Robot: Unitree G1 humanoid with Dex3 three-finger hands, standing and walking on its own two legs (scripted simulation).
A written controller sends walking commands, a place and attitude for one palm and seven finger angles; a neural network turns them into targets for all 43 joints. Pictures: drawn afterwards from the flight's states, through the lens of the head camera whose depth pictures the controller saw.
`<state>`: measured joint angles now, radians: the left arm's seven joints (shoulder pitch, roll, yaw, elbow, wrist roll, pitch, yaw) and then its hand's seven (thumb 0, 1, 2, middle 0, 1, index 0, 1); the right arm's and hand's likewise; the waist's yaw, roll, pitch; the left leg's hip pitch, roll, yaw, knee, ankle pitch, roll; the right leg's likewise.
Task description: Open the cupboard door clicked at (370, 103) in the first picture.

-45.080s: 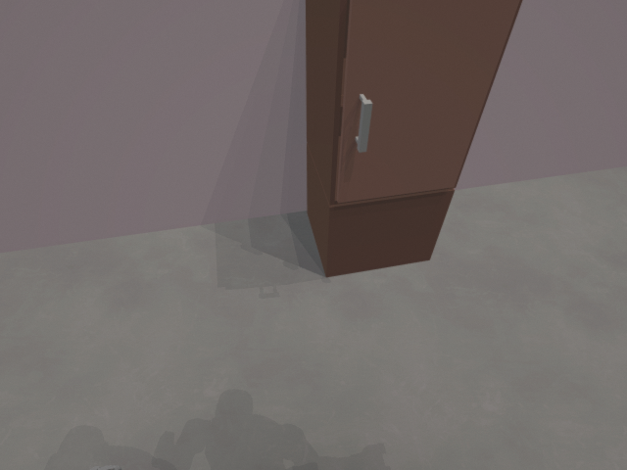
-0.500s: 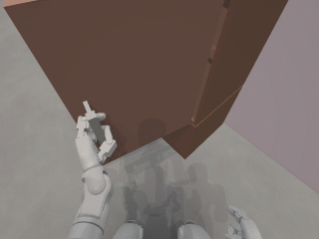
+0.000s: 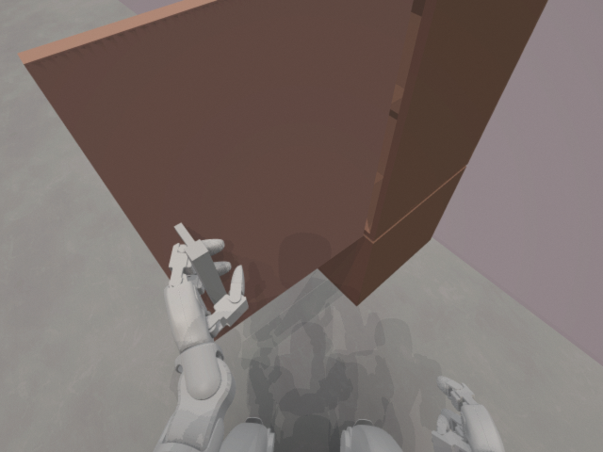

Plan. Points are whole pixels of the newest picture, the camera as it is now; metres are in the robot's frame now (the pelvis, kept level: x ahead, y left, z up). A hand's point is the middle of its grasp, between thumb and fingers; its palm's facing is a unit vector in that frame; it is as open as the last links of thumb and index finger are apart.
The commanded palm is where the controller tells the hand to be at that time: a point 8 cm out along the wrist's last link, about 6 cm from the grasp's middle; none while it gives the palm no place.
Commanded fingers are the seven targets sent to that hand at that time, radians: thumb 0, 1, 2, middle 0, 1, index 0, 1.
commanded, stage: open thumb and fingers to let go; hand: left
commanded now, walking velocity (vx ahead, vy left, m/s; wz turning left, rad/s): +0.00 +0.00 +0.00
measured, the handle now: (202, 267) +0.35 +0.15 +0.04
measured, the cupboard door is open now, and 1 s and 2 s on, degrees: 87 88 88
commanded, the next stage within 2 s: slide the hand sideways off the handle in 0.58 s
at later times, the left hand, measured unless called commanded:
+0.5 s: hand (233, 297) +0.31 +0.11 +0.03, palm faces +0.36 -0.93 -0.01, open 14.6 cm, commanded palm +0.26 +0.16 +0.03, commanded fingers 0.00 -0.50 0.30 -0.17 -0.40 -0.17 -0.40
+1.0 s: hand (220, 323) +0.27 +0.12 +0.03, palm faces -0.12 -0.99 +0.02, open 16.1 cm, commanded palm +0.25 +0.18 +0.03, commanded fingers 0.00 -0.50 0.30 -0.15 -0.30 -0.15 -0.30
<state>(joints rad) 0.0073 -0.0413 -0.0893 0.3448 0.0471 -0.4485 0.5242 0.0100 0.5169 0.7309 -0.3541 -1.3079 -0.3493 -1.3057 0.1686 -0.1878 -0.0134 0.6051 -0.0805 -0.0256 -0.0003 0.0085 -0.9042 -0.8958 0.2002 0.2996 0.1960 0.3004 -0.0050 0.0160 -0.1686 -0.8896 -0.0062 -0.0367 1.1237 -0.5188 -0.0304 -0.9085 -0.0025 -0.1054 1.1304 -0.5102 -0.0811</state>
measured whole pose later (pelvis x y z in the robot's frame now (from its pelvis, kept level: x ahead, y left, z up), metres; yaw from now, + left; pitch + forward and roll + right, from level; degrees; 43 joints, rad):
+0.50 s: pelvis -0.01 +0.01 +0.00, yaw -1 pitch +16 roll +0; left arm 0.01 -0.05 -0.11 0.35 0.06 -0.45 0.52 0.00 -0.47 0.32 -0.27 -0.86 -0.27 -0.87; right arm 0.20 -0.19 -0.01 0.60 -0.08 -0.02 0.00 0.01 -0.90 -0.90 0.20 0.30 0.20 0.30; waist -0.01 0.01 -0.17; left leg -0.89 -0.01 -0.02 1.13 -0.52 -0.01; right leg -0.91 0.00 -0.09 1.13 -0.50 -0.07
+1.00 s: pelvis -0.01 +0.04 -0.01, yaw -1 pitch +15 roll -1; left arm 0.08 0.10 -0.13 0.22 -0.11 -0.41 -0.01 -0.01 -0.50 0.30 -0.17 -0.34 -0.19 -0.36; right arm 0.23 -0.23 0.01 0.51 0.00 -0.04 -0.02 0.01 -0.90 -0.90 0.20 0.30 0.20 0.30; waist 0.00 0.03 -0.15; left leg -0.92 -0.02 -0.01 1.18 -0.53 0.02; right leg -0.92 -0.02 -0.08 1.15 -0.49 -0.03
